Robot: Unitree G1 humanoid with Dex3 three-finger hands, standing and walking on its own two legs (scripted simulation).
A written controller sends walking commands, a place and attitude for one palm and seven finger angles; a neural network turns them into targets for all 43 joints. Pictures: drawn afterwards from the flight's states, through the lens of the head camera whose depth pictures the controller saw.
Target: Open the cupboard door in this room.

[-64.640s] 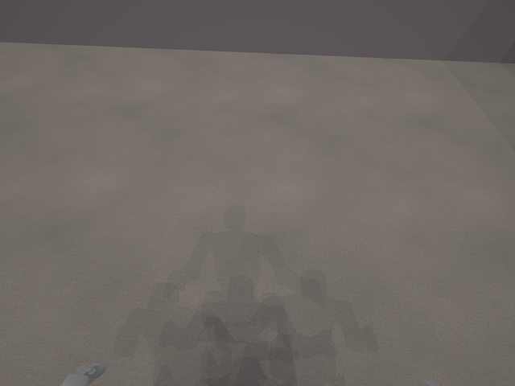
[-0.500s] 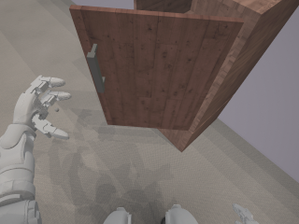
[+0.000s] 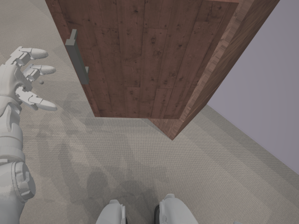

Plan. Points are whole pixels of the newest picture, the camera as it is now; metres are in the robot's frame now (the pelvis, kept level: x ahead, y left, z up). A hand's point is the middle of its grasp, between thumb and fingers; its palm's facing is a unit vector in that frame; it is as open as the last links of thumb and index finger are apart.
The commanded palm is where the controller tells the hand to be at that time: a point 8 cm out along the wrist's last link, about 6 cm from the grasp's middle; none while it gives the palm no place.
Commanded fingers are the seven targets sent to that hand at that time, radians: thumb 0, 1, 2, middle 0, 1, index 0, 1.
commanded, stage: move the hooked fingers beside the handle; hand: left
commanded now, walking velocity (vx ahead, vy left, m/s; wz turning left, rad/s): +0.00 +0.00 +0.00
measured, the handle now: (80, 59) +0.54 +0.18 +0.06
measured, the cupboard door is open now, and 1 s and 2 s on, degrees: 44 44 44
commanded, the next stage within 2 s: slide the fingers in behind the handle in 1.10 s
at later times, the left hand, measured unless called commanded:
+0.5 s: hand (47, 68) +0.50 +0.25 +0.07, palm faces -0.06 -1.00 -0.02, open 14.0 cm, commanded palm +0.48 +0.29 +0.06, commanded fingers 0.00 -0.50 0.30 -0.30 -1.20 -0.30 -1.20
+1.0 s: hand (47, 72) +0.49 +0.25 +0.07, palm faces -0.04 -1.00 -0.01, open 14.0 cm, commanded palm +0.47 +0.29 +0.06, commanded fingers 0.00 -0.50 0.30 -0.30 -1.20 -0.30 -1.20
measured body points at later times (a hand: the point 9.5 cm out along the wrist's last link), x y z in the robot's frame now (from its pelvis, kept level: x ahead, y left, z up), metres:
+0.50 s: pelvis +0.00 +0.01 -0.01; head +0.15 +0.03 +0.42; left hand +0.50 +0.30 +0.07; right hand +0.00 -0.26 -0.11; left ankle +0.00 +0.10 -0.67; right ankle +0.04 -0.12 -0.67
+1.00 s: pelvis +0.01 +0.01 +0.00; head +0.14 +0.04 +0.43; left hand +0.48 +0.30 +0.07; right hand +0.03 -0.26 -0.11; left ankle +0.00 +0.10 -0.67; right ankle +0.04 -0.12 -0.67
